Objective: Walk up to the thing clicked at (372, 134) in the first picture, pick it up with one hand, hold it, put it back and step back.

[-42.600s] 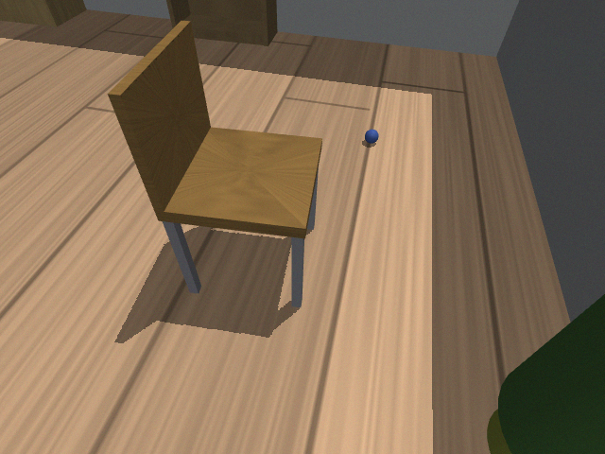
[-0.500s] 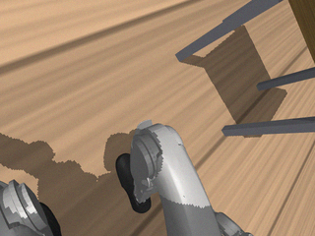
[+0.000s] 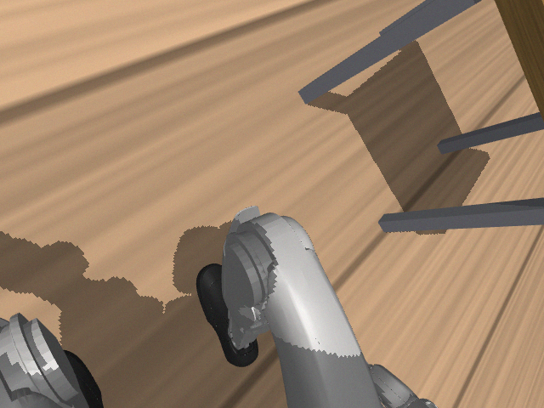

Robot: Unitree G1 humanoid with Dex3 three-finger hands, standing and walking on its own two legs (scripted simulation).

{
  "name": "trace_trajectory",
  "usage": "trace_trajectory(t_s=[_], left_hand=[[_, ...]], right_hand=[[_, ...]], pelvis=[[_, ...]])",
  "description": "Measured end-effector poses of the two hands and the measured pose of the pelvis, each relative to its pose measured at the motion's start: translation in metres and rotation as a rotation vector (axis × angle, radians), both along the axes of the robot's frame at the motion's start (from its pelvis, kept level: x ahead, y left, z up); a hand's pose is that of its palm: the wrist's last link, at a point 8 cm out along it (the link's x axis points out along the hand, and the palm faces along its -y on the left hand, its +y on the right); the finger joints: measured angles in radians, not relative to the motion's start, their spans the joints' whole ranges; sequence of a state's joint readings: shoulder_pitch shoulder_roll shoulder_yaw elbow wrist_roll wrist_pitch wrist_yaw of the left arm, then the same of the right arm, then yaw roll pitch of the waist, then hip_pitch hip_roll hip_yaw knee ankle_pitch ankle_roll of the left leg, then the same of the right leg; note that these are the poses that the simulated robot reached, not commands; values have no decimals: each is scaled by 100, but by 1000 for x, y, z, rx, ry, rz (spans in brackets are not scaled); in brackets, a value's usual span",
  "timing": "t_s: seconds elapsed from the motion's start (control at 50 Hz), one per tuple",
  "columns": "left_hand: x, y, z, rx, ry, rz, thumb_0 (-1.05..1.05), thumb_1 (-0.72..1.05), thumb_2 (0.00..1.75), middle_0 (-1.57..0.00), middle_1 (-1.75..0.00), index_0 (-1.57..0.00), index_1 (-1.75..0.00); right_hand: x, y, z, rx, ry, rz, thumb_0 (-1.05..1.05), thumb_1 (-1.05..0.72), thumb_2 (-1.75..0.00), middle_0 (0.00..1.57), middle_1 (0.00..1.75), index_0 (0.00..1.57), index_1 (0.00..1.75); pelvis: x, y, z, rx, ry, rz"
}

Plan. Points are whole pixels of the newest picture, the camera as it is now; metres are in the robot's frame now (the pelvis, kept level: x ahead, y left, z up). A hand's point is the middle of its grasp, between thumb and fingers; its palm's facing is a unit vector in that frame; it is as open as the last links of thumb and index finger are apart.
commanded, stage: close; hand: left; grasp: from above
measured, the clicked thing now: out of the picture +0.50 +0.33 -0.27
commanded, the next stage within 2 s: settle in 0.54 s
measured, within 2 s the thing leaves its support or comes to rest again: leaves its support in 0.94 s
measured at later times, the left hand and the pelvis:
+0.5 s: hand out of the picture +0.48 +0.33 -0.24, palm faces -0.43 -0.14 -0.89, open 10.1 cm; pelvis +0.00 +0.00 +0.00, yaw +0 degrees
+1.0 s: hand out of the picture +0.48 +0.33 -0.23, palm faces -0.41 -0.15 -0.90, open 10.0 cm; pelvis +0.00 +0.00 +0.00, yaw +0 degrees
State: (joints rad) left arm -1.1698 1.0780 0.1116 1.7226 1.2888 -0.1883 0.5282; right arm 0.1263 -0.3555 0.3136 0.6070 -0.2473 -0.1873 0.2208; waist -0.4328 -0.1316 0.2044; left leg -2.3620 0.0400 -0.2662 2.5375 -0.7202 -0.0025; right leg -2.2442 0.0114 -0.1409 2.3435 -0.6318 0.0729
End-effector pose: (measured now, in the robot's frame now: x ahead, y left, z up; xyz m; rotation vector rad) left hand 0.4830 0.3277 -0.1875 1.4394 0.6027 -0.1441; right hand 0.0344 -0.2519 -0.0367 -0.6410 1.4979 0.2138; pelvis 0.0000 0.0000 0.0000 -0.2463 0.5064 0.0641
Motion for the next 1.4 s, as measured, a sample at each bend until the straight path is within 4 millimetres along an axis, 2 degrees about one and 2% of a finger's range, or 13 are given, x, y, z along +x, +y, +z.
trace_trajectory(t_s=[0.66, 0.9, 1.06, 1.22, 1.4], left_hand=[[2, -1, 3, 9, -12, -6, 1, 3, 49, -59, -77, -62, -71], [4, 1, 6, -2, -9, 1, 1, 0, 49, -64, -73, -67, -67], [6, 11, 26, 15, -41, 6, 1, -1, 48, -67, -70, -69, -65], [4, 17, 62, 28, -45, 0, 0, -1, 46, -68, -68, -71, -64], [5, 11, 100, 35, -36, -41, 0, -2, 46, -70, -67, -72, -63]], right_hand=[[-5, 5, 1, 4, 8, 2, 0, -90, -90, 20, 30, 20, 30], [-8, 5, 1, 1, 23, -11, 0, -92, -91, 21, 30, 20, 30], [-2, -4, 2, -16, 5, -35, 0, -92, -91, 21, 30, 20, 30], [12, -15, 0, -14, -38, -77, 0, -91, -90, 21, 30, 20, 30], [31, -20, -7, 0, -88, -106, 0, -91, -90, 21, 30, 20, 30]], pelvis=[[-2, 1, 2, -5, -2, -3], [-1, 0, 2, -6, 7, -1], [1, 0, 3, -1, 25, 5], [2, -1, 9, 15, 57, 22], [0, -3, 17, 40, 80, 42]])
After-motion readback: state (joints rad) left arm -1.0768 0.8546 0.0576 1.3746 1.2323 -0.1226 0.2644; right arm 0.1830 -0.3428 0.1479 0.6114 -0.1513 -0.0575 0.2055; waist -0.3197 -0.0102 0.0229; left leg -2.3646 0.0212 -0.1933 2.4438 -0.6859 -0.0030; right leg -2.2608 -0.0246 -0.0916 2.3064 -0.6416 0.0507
